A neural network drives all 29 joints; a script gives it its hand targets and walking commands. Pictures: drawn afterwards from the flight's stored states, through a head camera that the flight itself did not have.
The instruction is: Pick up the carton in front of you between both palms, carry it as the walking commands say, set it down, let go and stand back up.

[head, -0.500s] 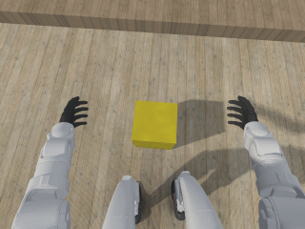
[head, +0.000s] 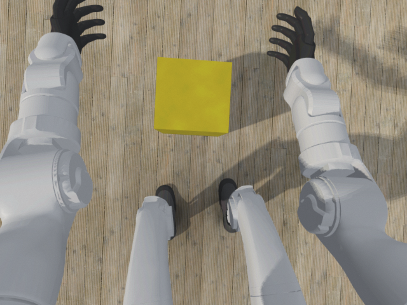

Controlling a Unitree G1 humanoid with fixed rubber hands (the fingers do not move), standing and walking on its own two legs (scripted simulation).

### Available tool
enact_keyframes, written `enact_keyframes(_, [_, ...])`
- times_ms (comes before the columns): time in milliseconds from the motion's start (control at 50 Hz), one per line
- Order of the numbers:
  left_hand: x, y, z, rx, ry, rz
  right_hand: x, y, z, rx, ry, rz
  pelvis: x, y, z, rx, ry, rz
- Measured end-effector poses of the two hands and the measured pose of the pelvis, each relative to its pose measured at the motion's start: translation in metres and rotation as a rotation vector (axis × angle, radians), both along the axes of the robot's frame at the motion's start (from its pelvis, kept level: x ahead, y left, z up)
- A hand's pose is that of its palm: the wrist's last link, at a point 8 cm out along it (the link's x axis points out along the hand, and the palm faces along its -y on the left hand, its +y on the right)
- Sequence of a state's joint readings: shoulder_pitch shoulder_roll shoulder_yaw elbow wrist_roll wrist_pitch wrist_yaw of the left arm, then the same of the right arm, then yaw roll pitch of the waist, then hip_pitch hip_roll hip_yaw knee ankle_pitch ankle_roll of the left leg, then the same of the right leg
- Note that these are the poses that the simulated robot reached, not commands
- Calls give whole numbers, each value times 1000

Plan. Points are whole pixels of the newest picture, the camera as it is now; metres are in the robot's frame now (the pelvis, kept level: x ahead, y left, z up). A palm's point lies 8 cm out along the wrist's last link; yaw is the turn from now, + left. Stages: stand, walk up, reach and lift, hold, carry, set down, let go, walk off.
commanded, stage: reach and lift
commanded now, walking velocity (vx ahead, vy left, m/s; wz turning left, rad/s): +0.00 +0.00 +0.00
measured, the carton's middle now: (192, 103) +0.51 -0.01 -0.50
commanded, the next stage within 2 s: none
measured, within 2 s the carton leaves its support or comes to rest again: leaves its support in 1.66 s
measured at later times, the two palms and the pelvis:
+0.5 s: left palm (115, 88) +0.53 +0.18 -0.32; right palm (271, 94) +0.48 -0.21 -0.31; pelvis -0.02 +0.01 -0.18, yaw -2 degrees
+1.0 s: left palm (134, 97) +0.53 +0.16 -0.45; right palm (253, 98) +0.49 -0.20 -0.44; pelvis -0.03 +0.00 -0.26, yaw -2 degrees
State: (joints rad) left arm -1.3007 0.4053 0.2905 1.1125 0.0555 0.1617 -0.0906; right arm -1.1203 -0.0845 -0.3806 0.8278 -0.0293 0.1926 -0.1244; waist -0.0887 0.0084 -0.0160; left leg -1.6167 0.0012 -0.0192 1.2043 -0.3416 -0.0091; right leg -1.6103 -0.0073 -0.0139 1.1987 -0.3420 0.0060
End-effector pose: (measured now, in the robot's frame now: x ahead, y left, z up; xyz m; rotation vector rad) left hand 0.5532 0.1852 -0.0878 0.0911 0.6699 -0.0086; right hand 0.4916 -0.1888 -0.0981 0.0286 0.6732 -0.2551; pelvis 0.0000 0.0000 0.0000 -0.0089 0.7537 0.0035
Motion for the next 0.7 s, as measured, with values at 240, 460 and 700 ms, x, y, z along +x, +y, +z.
enact_keyframes(240, [-19, -8, -132, 9, 34, 24, -13, -15, -111, -37, 13, -23, 13, 5, -72, -21, 155, -4])
enact_keyframes(460, [-28, -4, -220, 49, 14, 37, -19, -27, -204, -33, 8, -16, -16, 6, -161, -16, 102, -15])
enact_keyframes(700, [-20, -14, -299, 24, 49, 45, -7, -6, -290, -6, 62, 25, -39, 4, -229, -14, -49, -21])
